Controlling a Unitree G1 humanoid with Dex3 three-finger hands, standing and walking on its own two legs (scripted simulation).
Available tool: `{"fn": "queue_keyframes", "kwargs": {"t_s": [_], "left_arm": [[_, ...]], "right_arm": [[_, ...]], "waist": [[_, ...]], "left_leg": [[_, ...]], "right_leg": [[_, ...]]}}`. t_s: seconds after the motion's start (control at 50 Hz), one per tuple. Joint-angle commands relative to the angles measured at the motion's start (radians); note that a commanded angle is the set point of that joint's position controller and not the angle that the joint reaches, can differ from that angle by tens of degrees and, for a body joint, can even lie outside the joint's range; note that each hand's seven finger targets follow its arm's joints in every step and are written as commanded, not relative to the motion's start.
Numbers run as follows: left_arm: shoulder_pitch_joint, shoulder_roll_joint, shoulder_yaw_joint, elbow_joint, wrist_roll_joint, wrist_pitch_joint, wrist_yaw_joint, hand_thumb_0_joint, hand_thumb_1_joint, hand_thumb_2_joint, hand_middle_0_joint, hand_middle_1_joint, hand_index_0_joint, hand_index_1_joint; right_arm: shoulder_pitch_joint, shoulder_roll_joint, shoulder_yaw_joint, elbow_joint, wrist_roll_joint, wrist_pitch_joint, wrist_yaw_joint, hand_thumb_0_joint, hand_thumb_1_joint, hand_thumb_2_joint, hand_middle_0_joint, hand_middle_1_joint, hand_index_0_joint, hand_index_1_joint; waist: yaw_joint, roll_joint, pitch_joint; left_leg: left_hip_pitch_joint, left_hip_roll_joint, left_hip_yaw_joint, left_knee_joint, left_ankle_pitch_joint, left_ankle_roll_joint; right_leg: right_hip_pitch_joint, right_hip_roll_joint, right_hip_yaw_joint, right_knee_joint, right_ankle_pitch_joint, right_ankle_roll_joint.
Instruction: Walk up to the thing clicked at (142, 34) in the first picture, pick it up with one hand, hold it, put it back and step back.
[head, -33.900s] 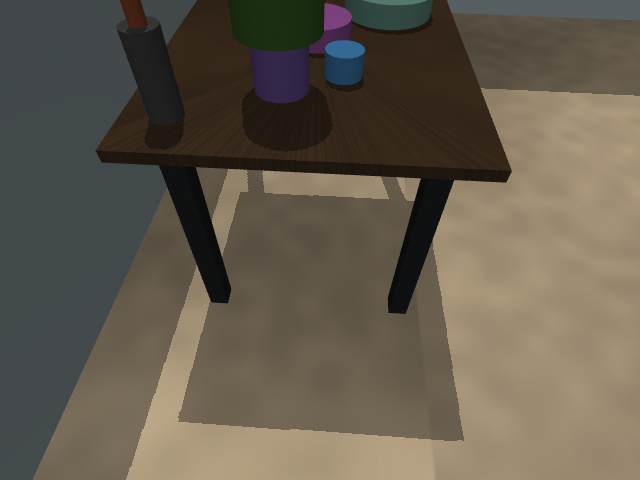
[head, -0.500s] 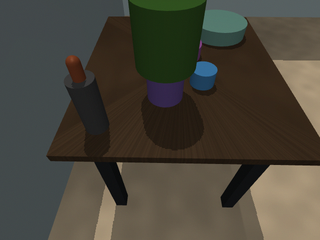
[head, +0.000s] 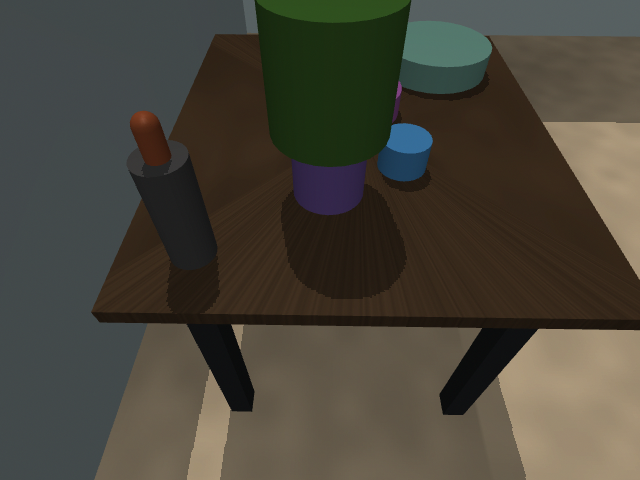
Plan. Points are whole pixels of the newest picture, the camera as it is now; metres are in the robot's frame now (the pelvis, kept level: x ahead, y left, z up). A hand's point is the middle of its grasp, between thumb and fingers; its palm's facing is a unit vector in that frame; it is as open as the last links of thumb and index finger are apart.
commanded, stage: stand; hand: left
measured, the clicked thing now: (171, 194) +0.48 +0.22 +0.09
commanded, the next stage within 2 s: step back in 0.68 s
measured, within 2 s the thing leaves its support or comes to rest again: neither
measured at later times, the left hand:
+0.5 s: hand out of the picture +0.06 +0.26 -0.16, palm faces -0.02 -0.94 -0.35, open 7.4 cm
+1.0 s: hand out of the picture +0.08 +0.31 -0.18, palm faces -0.01 -0.93 -0.37, open 7.4 cm
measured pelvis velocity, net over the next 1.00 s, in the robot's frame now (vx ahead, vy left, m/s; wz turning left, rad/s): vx -0.06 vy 0.04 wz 0.03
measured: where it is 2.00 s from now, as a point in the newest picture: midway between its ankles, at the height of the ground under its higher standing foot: outside the picture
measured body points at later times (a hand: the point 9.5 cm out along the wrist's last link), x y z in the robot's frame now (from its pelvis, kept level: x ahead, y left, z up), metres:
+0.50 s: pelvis +0.00 +0.00 +0.00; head +0.01 +0.00 +0.45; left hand +0.06 +0.30 -0.13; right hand +0.06 -0.30 -0.14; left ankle -0.01 +0.14 -0.75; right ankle -0.01 -0.11 -0.75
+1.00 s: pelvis -0.06 +0.04 -0.03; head +0.01 +0.06 +0.41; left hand +0.08 +0.36 -0.16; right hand +0.03 -0.29 -0.14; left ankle -0.05 +0.16 -0.75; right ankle -0.01 -0.11 -0.75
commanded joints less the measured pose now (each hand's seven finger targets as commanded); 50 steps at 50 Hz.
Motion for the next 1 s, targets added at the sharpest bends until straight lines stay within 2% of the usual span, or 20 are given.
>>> {"fn": "queue_keyframes", "kwargs": {"t_s": [0.0,0.22,0.28,0.42,0.56,0.64,0.66,0.7,0.74,0.76,0.78,0.8,0.82,0.86,0.88,0.9,0.92,0.94,0.96,0.98], "left_arm": [[-0.037,0.222,0.04,-0.055,0.0,-0.021,0.012,0.0,0.899,0.9,-0.2,-0.3,-0.2,-0.3],[-0.03,0.218,0.038,-0.052,0.002,-0.022,0.011,0.0,0.9,0.9,-0.2,-0.3,-0.2,-0.3],[-0.025,0.223,0.04,-0.052,0.001,-0.022,0.011,0.0,0.9,0.9,-0.2,-0.3,-0.2,-0.3],[-0.023,0.221,0.038,-0.054,0.002,-0.025,0.011,0.0,0.9,0.9,-0.2,-0.3,-0.2,-0.3],[-0.027,0.225,0.04,-0.051,0.0,-0.019,0.011,0.0,0.9,0.9,-0.2,-0.3,-0.2,-0.3],[-0.026,0.221,0.039,-0.052,0.0,-0.022,0.01,0.0,0.9,0.9,-0.2,-0.3,-0.2,-0.3],[-0.03,0.274,0.091,-0.078,-0.015,-0.008,0.011,0.0,0.9,0.9,-0.2,-0.3,-0.2,-0.3],[0.004,0.27,0.098,-0.105,-0.021,0.001,0.017,0.0,0.9,0.9,-0.2,-0.3,-0.2,-0.3],[-0.031,0.286,0.111,-0.151,-0.017,0.012,0.017,0.0,0.9,0.9,-0.2,-0.3,-0.2,-0.3],[-0.062,0.29,0.114,-0.176,-0.01,0.018,0.018,0.0,0.9,0.9,-0.2,-0.3,-0.2,-0.3],[-0.078,0.292,0.115,-0.198,0.002,0.021,0.02,0.0,0.9,0.9,-0.2,-0.3,-0.2,-0.3],[-0.098,0.298,0.118,-0.227,0.016,0.023,0.02,0.0,0.9,0.9,-0.2,-0.3,-0.2,-0.3],[-0.128,0.299,0.12,-0.248,0.018,0.024,0.021,0.0,0.9,0.9,-0.2,-0.3,-0.2,-0.3],[-0.145,0.281,0.113,-0.274,0.025,0.027,0.023,0.0,0.9,0.9,-0.2,-0.3,-0.2,-0.3],[-0.131,0.274,0.112,-0.278,0.023,0.031,0.022,0.0,0.9,0.9,-0.2,-0.3,-0.2,-0.3],[-0.124,0.276,0.11,-0.289,0.022,0.036,0.024,0.0,0.9,0.9,-0.2,-0.3,-0.2,-0.3],[-0.137,0.278,0.106,-0.297,0.012,0.046,0.021,0.0,0.9,0.9,-0.2,-0.3,-0.2,-0.3],[-0.119,0.258,0.103,-0.304,0.002,0.056,0.018,0.0,0.9,0.9,-0.2,-0.3,-0.2,-0.3],[-0.077,0.205,0.095,-0.315,-0.011,0.065,0.017,0.0,0.9,0.9,-0.2,-0.3,-0.2,-0.3],[-0.062,0.182,0.095,-0.32,-0.012,0.072,0.024,0.0,0.9,0.9,-0.2,-0.3,-0.2,-0.3]], "right_arm": [[-0.027,-0.209,-0.041,-0.054,0.001,-0.027,-0.012,0.0,-0.9,-0.9,0.2,0.3,0.2,0.3],[-0.027,-0.21,-0.043,-0.049,0.002,-0.024,-0.01,0.0,-0.9,-0.9,0.2,0.3,0.2,0.3],[-0.021,-0.208,-0.043,-0.048,0.0,-0.022,-0.008,0.0,-0.9,-0.9,0.2,0.3,0.2,0.3],[-0.025,-0.206,-0.045,-0.053,0.003,-0.024,-0.009,0.0,-0.9,-0.9,0.2,0.3,0.2,0.3],[-0.021,-0.205,-0.043,-0.048,0.002,-0.024,-0.01,0.0,-0.9,-0.9,0.2,0.3,0.2,0.3],[-0.022,-0.206,-0.042,-0.051,0.003,-0.026,-0.01,0.0,-0.9,-0.9,0.2,0.3,0.2,0.3],[-0.049,-0.263,-0.068,-0.078,0.012,-0.01,-0.008,0.0,-0.9,-0.9,0.2,0.3,0.2,0.3],[-0.028,-0.237,-0.072,-0.11,0.026,0.0,-0.009,0.0,-0.9,-0.9,0.2,0.3,0.2,0.3],[0.003,-0.225,-0.081,-0.138,0.026,0.016,-0.009,0.0,-0.9,-0.9,0.2,0.3,0.2,0.3],[0.005,-0.221,-0.089,-0.152,0.023,0.026,-0.007,0.0,-0.9,-0.9,0.2,0.3,0.2,0.3],[0.005,-0.215,-0.095,-0.168,0.018,0.038,-0.007,0.0,-0.9,-0.9,0.2,0.3,0.2,0.3],[0.043,-0.22,-0.099,-0.182,0.012,0.047,-0.005,0.0,-0.9,-0.9,0.2,0.3,0.2,0.3],[0.066,-0.222,-0.102,-0.191,0.017,0.052,-0.003,0.0,-0.9,-0.9,0.2,0.3,0.2,0.3],[0.095,-0.219,-0.108,-0.211,0.02,0.048,-0.003,0.0,-0.9,-0.9,0.2,0.3,0.2,0.3],[0.09,-0.224,-0.11,-0.215,0.014,0.044,-0.003,0.0,-0.9,-0.9,0.2,0.3,0.2,0.3],[0.107,-0.216,-0.111,-0.22,0.006,0.04,-0.003,0.0,-0.9,-0.9,0.2,0.3,0.2,0.3],[0.135,-0.217,-0.117,-0.21,-0.003,0.032,-0.004,0.0,-0.9,-0.9,0.2,0.3,0.2,0.3],[0.132,-0.221,-0.123,-0.213,-0.014,0.025,-0.005,0.0,-0.9,-0.9,0.2,0.3,0.2,0.3],[0.093,-0.288,-0.143,-0.243,-0.033,0.017,-0.009,0.0,-0.9,-0.9,0.2,0.3,0.2,0.3],[0.057,-0.376,-0.153,-0.268,-0.033,0.01,-0.004,0.0,-0.9,-0.9,0.2,0.3,0.2,0.3]], "waist": [[-0.003,-0.001,-0.078],[-0.002,0.001,-0.052],[-0.002,-0.004,-0.05],[-0.003,0.0,-0.08],[-0.003,0.005,-0.058],[-0.001,-0.002,-0.072],[0.005,-0.013,0.03],[0.005,-0.031,-0.063],[-0.008,-0.087,-0.107],[-0.012,-0.122,-0.104],[-0.005,-0.168,-0.086],[-0.016,-0.179,-0.078],[-0.031,-0.175,-0.069],[-0.044,-0.185,-0.076],[-0.024,-0.161,-0.085],[-0.03,-0.159,-0.096],[-0.046,-0.134,-0.103],[-0.041,-0.06,-0.085],[-0.013,0.09,-0.092],[-0.001,0.212,-0.084]], "left_leg": [[0.006,0.103,-0.073,-0.026,0.166,0.046],[-0.004,0.1,-0.073,-0.028,0.1,0.05],[-0.013,0.098,-0.077,-0.035,0.066,0.05],[-0.003,0.1,-0.075,-0.02,0.143,0.046],[-0.013,0.101,-0.08,-0.036,0.097,0.046],[-0.009,0.1,-0.078,-0.03,0.149,0.046],[-0.092,0.083,-0.078,0.096,0.326,0.084],[-0.068,0.06,-0.038,0.217,0.387,0.094],[-0.105,-0.004,-0.009,0.349,0.233,0.086],[-0.129,-0.046,0.0,0.442,0.019,0.081],[-0.176,-0.077,-0.025,0.569,-0.291,0.089],[-0.193,-0.055,-0.074,0.659,-0.382,0.096],[-0.19,-0.04,-0.109,0.689,-0.386,0.104],[-0.25,-0.032,-0.076,0.604,-0.323,0.095],[-0.238,-0.038,-0.05,0.554,-0.298,0.085],[-0.241,-0.024,-0.042,0.405,-0.232,0.086],[-0.182,-0.036,-0.008,0.269,-0.108,0.082],[-0.148,-0.018,-0.023,0.155,0.117,0.084],[-0.106,0.145,-0.264,0.086,0.339,0.133],[-0.1,0.28,-0.429,0.073,0.535,0.219]], "right_leg": [[0.015,-0.14,0.105,-0.037,0.204,-0.012],[-0.01,-0.139,0.111,-0.059,0.14,-0.009],[-0.017,-0.136,0.111,-0.064,0.089,-0.009],[0.017,-0.141,0.106,-0.047,0.19,-0.012],[-0.004,-0.135,0.106,-0.047,0.116,-0.014],[0.016,-0.139,0.104,-0.036,0.176,-0.014],[-0.028,-0.128,0.11,0.052,0.359,-0.022],[0.005,-0.151,0.112,0.095,0.499,-0.062],[-0.015,-0.231,0.19,0.075,0.483,-0.14],[-0.049,-0.288,0.231,0.056,0.464,-0.188],[-0.084,-0.346,0.28,0.052,0.472,-0.237],[-0.133,-0.381,0.287,0.069,0.459,-0.263],[-0.171,-0.368,0.26,0.097,0.451,-0.258],[-0.115,-0.323,0.219,0.149,0.463,-0.217],[-0.107,-0.299,0.2,0.184,0.444,-0.205],[-0.061,-0.278,0.188,0.235,0.415,-0.172],[-0.087,-0.247,0.16,0.302,0.368,-0.145],[-0.126,-0.186,0.125,0.366,0.257,-0.105],[-0.22,-0.047,0.09,0.51,0.054,-0.048],[-0.333,0.102,0.109,0.66,-0.445,-0.014]]}}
